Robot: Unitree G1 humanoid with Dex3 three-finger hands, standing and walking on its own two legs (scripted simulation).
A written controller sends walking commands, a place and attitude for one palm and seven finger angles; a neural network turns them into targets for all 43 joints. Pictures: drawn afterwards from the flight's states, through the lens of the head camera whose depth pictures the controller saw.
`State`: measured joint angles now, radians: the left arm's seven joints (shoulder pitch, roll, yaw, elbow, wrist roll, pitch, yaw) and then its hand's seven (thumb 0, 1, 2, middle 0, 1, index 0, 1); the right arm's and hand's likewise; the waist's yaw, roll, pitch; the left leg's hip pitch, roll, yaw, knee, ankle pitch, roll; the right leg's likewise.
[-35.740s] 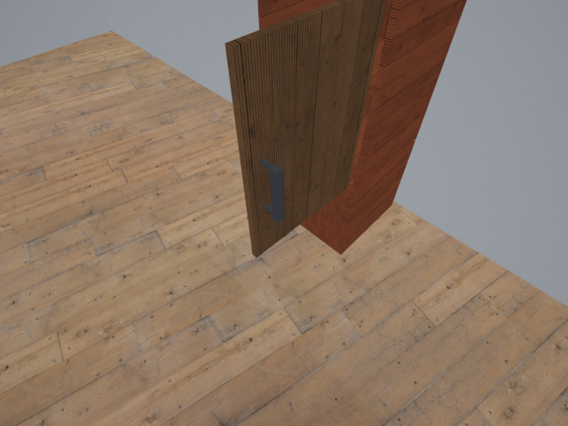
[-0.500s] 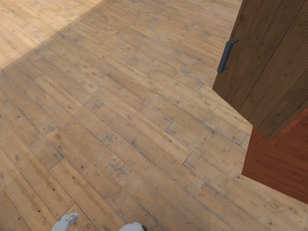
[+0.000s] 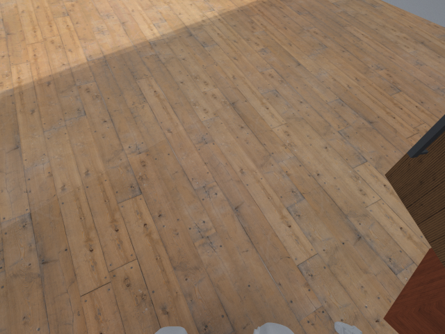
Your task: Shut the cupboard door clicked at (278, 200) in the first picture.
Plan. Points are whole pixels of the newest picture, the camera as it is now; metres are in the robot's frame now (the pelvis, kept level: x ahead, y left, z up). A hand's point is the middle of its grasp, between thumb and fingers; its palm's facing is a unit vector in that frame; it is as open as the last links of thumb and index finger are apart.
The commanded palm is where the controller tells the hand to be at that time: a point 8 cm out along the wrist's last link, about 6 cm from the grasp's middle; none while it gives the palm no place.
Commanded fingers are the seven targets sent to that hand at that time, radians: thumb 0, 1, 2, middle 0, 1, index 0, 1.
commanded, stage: walk to a spot facing it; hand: left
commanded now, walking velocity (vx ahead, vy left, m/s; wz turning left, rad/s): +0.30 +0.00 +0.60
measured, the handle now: (435, 136) +0.65 -0.57 -0.07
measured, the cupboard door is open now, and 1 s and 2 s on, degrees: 60 60 60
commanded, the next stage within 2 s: turn to face it in 0.72 s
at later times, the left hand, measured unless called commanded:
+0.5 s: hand out of the picture +0.08 +0.15 -0.15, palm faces +0.36 -0.91 -0.21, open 7.3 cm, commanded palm none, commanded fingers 0.00 0.90 0.90 -0.20 -0.30 -0.20 -0.30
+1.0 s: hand (88, 256) +0.26 +0.31 -0.14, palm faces +0.52 -0.82 -0.24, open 7.3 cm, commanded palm none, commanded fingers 0.00 0.90 0.90 -0.20 -0.30 -0.20 -0.30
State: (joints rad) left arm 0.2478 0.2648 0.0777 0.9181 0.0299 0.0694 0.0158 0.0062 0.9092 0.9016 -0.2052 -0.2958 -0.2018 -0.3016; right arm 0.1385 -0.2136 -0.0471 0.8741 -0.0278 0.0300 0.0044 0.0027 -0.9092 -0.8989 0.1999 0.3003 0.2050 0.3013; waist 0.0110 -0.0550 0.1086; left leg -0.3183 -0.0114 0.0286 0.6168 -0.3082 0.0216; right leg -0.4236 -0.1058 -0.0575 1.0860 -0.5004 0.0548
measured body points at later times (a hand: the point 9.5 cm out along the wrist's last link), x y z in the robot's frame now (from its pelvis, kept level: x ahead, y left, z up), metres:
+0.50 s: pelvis +0.12 -0.02 +0.02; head +0.17 -0.01 +0.47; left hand +0.06 +0.20 -0.13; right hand +0.26 -0.25 -0.13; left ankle +0.12 +0.13 -0.65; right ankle +0.09 -0.15 -0.73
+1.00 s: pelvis +0.28 +0.08 +0.01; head +0.30 +0.10 +0.46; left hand +0.24 +0.35 -0.12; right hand +0.45 -0.09 -0.13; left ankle +0.22 +0.15 -0.73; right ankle +0.42 -0.01 -0.69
